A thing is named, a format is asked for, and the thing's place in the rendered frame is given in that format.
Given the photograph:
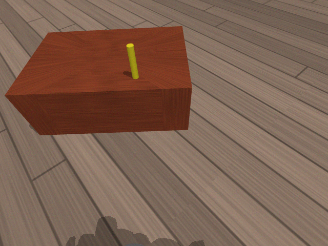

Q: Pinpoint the can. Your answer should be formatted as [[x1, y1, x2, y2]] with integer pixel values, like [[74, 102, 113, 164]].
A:
[[126, 44, 139, 79]]

